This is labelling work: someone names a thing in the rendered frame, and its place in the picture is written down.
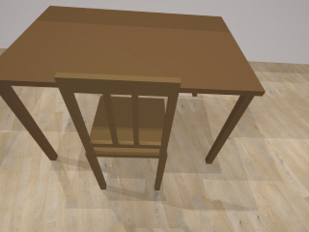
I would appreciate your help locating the chair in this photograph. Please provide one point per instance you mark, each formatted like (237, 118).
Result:
(124, 127)

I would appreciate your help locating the table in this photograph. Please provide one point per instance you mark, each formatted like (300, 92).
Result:
(198, 49)

